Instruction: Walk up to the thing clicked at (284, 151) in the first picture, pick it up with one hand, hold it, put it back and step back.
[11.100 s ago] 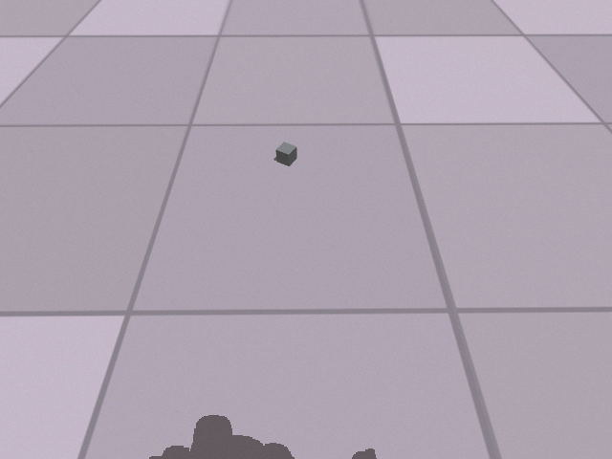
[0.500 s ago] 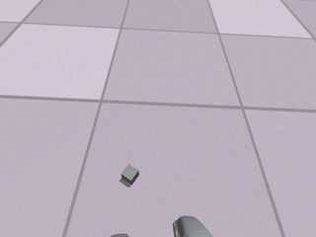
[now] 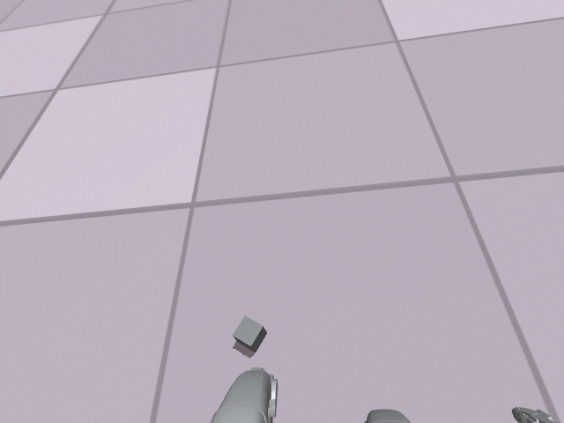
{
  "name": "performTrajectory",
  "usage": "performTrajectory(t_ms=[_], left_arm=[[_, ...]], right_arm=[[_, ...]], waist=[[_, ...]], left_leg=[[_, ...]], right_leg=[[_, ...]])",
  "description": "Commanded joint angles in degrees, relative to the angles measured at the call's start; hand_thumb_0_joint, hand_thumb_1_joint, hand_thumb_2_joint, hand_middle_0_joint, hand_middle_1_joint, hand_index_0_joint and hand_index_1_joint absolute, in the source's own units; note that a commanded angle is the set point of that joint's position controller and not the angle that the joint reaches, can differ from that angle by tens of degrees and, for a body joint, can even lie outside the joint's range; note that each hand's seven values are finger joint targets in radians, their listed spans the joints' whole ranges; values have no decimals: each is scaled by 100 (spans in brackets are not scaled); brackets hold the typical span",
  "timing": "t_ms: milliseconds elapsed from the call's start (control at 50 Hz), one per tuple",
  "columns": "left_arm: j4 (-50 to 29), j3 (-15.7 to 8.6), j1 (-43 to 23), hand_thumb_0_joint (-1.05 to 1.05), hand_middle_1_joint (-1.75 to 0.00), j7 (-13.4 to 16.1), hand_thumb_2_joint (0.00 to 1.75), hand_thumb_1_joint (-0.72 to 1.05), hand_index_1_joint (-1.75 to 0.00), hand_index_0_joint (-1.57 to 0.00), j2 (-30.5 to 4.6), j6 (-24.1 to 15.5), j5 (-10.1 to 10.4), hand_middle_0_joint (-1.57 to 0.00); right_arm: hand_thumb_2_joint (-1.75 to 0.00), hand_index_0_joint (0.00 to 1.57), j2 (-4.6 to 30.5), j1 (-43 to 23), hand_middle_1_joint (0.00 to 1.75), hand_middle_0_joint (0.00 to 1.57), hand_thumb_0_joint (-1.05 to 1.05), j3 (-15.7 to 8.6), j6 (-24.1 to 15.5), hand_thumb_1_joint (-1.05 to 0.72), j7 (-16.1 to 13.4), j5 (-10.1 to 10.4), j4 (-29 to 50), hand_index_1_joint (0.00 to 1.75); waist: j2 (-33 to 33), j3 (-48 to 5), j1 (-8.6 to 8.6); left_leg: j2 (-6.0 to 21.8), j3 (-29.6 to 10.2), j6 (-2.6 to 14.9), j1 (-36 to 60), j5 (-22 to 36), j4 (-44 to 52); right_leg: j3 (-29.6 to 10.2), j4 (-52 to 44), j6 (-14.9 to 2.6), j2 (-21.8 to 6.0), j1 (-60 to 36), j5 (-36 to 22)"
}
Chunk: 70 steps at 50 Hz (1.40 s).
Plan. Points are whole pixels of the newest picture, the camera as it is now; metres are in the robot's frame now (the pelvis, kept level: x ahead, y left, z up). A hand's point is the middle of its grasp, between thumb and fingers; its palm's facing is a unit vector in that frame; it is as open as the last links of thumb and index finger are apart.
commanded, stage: walk up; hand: left
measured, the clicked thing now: (250, 334) +0.47 +0.23 -0.72
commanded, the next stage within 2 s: stand in 1.76 s
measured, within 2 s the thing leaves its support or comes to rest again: neither
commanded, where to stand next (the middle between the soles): +0.06 +0.05 m, yaw +2 degrees
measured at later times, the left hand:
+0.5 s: hand out of the picture +0.06 +0.34 -0.18, palm faces -0.01 -0.93 -0.38, open 7.4 cm
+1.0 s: hand out of the picture -0.04 +0.31 -0.10, palm faces +0.03 -0.85 -0.52, open 7.4 cm
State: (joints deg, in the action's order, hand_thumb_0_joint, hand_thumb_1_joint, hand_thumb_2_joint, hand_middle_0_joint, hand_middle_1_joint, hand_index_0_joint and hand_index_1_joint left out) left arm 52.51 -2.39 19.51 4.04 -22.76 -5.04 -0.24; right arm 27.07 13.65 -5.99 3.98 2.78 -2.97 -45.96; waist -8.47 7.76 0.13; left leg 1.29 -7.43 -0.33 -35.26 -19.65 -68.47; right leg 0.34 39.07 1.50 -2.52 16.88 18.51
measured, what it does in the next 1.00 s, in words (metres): steps on the spot: left foot, then right foot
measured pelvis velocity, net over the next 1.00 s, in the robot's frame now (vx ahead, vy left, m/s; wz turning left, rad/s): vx -0.01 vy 0.01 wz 0.04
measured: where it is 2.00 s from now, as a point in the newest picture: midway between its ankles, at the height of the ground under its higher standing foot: outside the picture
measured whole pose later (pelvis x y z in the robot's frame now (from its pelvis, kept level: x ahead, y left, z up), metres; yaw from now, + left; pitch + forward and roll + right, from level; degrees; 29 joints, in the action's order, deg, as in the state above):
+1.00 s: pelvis -0.01 +0.01 +0.01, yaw +2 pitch -4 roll +1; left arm 54.1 -3.6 20.8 1.9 -21.9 -2.8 -1.0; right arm 25.6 12.6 -4.4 2.6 0.7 -0.3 -52.1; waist -6.2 9.8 -1.1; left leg -2.3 -7.2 1.1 -29.9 -12.7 -50.6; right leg 3.6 33.1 -1.0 -1.0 7.4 21.9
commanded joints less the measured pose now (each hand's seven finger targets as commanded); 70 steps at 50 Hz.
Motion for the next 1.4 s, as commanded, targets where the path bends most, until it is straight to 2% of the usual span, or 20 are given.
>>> performTrajectory(t_ms=[0,100,180,220,240,300,480,580,600,620,640,740,880,1020,1100,1140,1160,1220,1320,1380], left_arm=[[-600,-574,-212,0,-30,253,90,90,-30,-20,-1837,-62,45,-20],[-721,-573,-292,0,-30,196,90,90,-30,-20,-1864,124,-56,-20],[-800,-378,-639,0,-30,77,90,90,-30,-20,-1556,325,56,-20],[-877,-215,-219,0,-30,115,90,90,-30,-20,-1025,382,115,-20],[-734,-303,-656,0,-30,204,90,90,-30,-20,-1438,399,32,-20],[-420,-393,-641,0,-30,36,90,90,-30,-20,-1575,386,111,-20],[-695,-632,-904,0,-30,-433,90,90,-30,-20,-1464,699,-315,-20],[-404,-756,43,0,-30,-678,90,90,-30,-20,-1358,565,-274,-20],[-210,-811,611,0,-30,-662,90,90,-30,-20,-1402,484,-277,-20],[-147,-923,1065,0,-30,-613,90,90,-30,-20,-1908,395,-337,-20],[-386,-930,410,0,-30,-579,90,90,-30,-20,-2239,340,-303,-20],[-276,-737,-124,0,-30,-386,90,90,-30,-20,-1799,45,-94,-20],[-310,-501,-200,0,-30,-131,90,90,-30,-20,-1370,-54,-29,-20],[-425,-474,15,0,-30,-86,90,90,-30,-20,-1436,141,11,-20],[-527,-388,31,0,-30,-73,90,90,-30,-20,-1415,141,89,-20],[-624,-263,251,0,-30,-46,90,90,-30,-20,-989,116,166,-20],[-524,-296,-88,0,-30,16,90,90,-30,-20,-1223,170,48,-20],[-375,-303,14,0,-30,-72,90,90,-30,-20,-1310,168,56,-20],[-315,-271,-49,0,-30,35,90,90,-30,-20,-1019,140,123,-20],[-197,-316,85,0,-30,103,90,90,-30,-20,-1041,159,125,-20]], right_arm=[[-90,20,899,219,30,20,0,-313,53,-90,-73,108,440,30],[-90,20,834,-270,30,20,0,-281,-45,-90,-144,259,522,30],[-90,20,864,428,30,20,0,-299,-309,-90,-205,254,-18,30],[-90,20,1675,88,30,20,0,-396,-389,-90,-219,227,213,30],[-90,20,1897,48,30,20,0,-415,-345,-90,-201,304,163,30],[-90,20,1070,-663,30,20,0,-155,-348,-90,-278,222,246,30],[-90,20,1547,489,30,20,0,-274,-730,-90,-691,184,-167,30],[-90,20,1605,-216,30,20,0,-244,-778,-90,-639,116,62,30],[-90,20,1280,-515,30,20,0,-129,-728,-90,-574,87,119,30],[-90,20,630,-789,30,20,0,69,-685,-90,-555,144,316,30],[-90,20,914,-1079,30,20,0,7,-682,-90,-619,119,351,30],[-90,20,946,-146,30,20,0,-22,-706,-90,-337,243,-278,30],[-90,20,550,122,30,20,0,-11,-281,-90,-206,257,-258,30],[-90,20,580,-634,30,20,0,65,-281,-90,-228,270,-87,30],[-90,20,849,117,30,20,0,-66,-430,-90,-203,92,-296,30],[-90,20,1508,409,30,20,0,-296,-471,-90,-212,118,-189,30],[-90,20,1352,547,30,20,0,-280,-438,-90,-177,250,-287,30],[-90,20,750,-425,30,20,0,-59,-369,-90,-186,192,83,30],[-90,20,703,-554,30,20,0,-7,-304,-90,-179,148,158,30],[-90,20,670,-939,30,20,0,-21,-182,-90,-193,238,282,30]], waist=[[1971,-392,82],[2606,-892,-204],[1797,-1287,235],[-455,-1466,65],[-490,-1572,319],[132,-1079,-22],[-160,-884,184],[-372,-939,-426],[224,-878,-798],[2174,-500,-1068],[1712,98,-946],[541,445,-169],[1640,-151,28],[2218,-402,-381],[1347,-1091,190],[-615,-1718,317],[-217,-1446,420],[402,-678,56],[-170,-708,111],[-188,-894,-88]], left_leg=[[-50,-287,-100,131,-12,-221],[111,288,-58,674,-353,1584],[-220,717,106,2574,1165,3904],[1604,-2092,1031,3219,3311,3782],[2210,-3130,1828,2323,2290,4161],[1057,-926,1182,2034,2186,3589],[1867,-2179,1548,2595,1677,3697],[1288,-1238,1226,997,-1368,3647],[722,-350,793,-29,-1785,2711],[-336,782,261,-1607,-1962,579],[-382,271,128,-2116,-1406,260],[-2,-246,181,-1137,130,700],[-402,-17,80,345,733,1324],[-241,591,214,891,359,2704],[-150,450,648,2848,1276,4233],[1642,-2397,1796,4502,2732,4354],[1976,-2768,2126,3809,1895,4653],[1018,-773,1454,2382,1171,4611],[1044,-414,1445,2506,4503,3908],[799,-84,1152,2194,4368,3327]], right_leg=[[-863,-777,-1339,-1426,135,-4238],[-652,-81,-1278,-1328,-443,-3761],[-281,1805,-725,-715,297,-2447],[-59,2960,-298,408,2116,1913],[-647,3122,-318,231,1533,2182],[-601,2966,-316,83,1422,1260],[-453,1730,-324,-21,1577,1623],[-73,324,-600,110,-67,1142],[-316,-617,-700,123,-1010,1644],[-2933,-2242,-1027,-1046,-1364,3734],[-4556,-3022,-1432,-1935,-669,4565],[-2389,-2335,-541,-1329,-819,929],[-341,-1410,-237,-954,-873,-4642],[-426,-839,-685,-1036,-1434,-4250],[-210,945,-660,-852,-727,-3616],[384,2681,-230,512,1496,1520],[-224,2552,-333,201,1367,2056],[-296,2046,-333,-108,965,1494],[222,827,-100,62,554,619],[312,-141,-141,228,-54,-513]])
